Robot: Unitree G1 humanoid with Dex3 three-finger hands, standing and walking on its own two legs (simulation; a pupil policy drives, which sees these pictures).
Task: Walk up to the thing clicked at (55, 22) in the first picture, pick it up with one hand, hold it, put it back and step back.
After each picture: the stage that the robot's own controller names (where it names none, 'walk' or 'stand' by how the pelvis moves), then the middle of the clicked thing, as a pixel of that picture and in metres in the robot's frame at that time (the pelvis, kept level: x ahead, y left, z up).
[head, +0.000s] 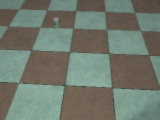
stand; (56, 22) +1.83 +0.32 -0.72
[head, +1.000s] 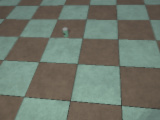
walk; (65, 32) +1.69 +0.35 -0.72
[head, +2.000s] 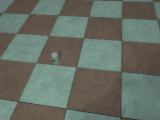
walk; (55, 58) +1.11 +0.38 -0.72
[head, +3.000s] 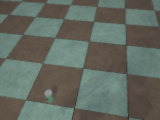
walk; (49, 96) +0.73 +0.33 -0.71
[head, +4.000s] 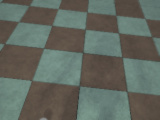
walk; out of the picture +0.46 +0.24 -0.69
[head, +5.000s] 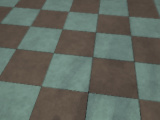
stand; out of the picture +0.40 +0.24 -0.72
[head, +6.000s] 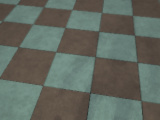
stand; out of the picture +0.39 +0.23 -0.72
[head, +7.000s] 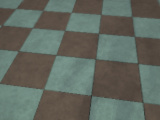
stand; out of the picture +0.37 +0.24 -0.72
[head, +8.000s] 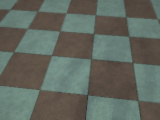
stand; out of the picture +0.37 +0.24 -0.72
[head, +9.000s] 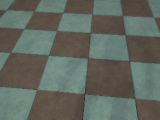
stand; out of the picture +0.38 +0.26 -0.73
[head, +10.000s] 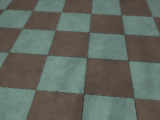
stand; out of the picture +0.37 +0.27 -0.73
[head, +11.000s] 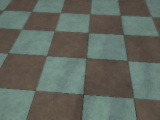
stand; out of the picture +0.37 +0.27 -0.73
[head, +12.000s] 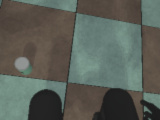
go down; (24, 66) +0.45 +0.26 -0.40
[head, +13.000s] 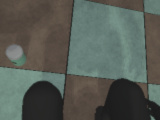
go down; (16, 55) +0.46 +0.27 -0.31
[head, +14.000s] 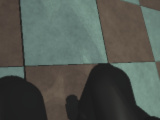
close in; out of the picture +0.44 +0.31 -0.23
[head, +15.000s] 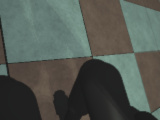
close; out of the picture +0.43 +0.32 -0.22
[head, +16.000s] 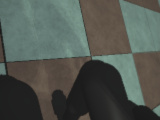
lift; out of the picture +0.41 +0.29 -0.23
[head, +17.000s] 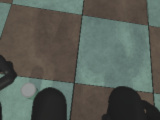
lift; (30, 91) +0.34 +0.25 -0.35
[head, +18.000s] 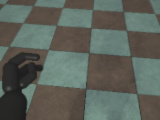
close; out of the picture +0.27 +0.23 -0.66
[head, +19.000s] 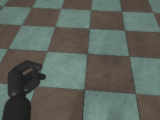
go down; out of the picture +0.27 +0.24 -0.68
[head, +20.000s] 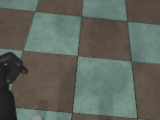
crouch; out of the picture +0.31 +0.24 -0.58
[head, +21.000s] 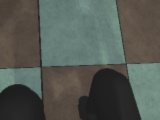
lower; out of the picture +0.34 +0.27 -0.27
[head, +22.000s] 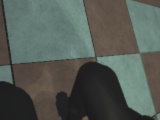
lower; out of the picture +0.31 +0.28 -0.25
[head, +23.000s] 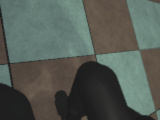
lower; out of the picture +0.31 +0.29 -0.24
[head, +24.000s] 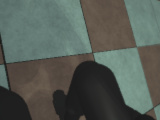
lower; out of the picture +0.31 +0.29 -0.24
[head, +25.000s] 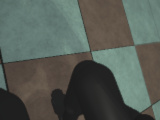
lower; out of the picture +0.31 +0.29 -0.24
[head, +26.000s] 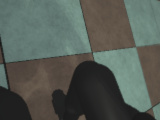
open; out of the picture +0.31 +0.29 -0.25
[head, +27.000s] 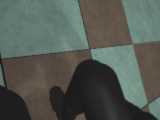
rise; out of the picture +0.31 +0.29 -0.24
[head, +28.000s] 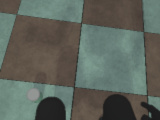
walk; (35, 95) +0.34 +0.24 -0.44
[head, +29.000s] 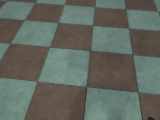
stand; out of the picture +0.28 +0.23 -0.66
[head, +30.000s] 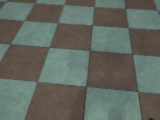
stand; out of the picture +0.28 +0.24 -0.66
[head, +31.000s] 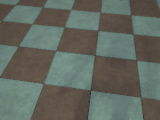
stand; out of the picture +0.29 +0.22 -0.71
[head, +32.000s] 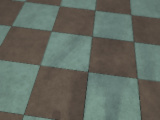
walk; out of the picture +0.32 +0.18 -0.70
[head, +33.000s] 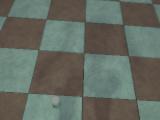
walk; (56, 102) +0.50 +0.18 -0.71
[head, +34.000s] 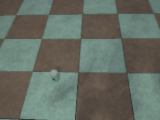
walk; (54, 76) +0.81 +0.31 -0.70
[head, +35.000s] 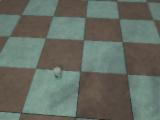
stand; (57, 73) +0.89 +0.23 -0.70
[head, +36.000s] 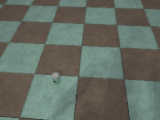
stand; (56, 78) +0.89 +0.25 -0.73
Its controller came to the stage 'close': yes
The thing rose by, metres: 0.03
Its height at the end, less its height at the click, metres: +0.00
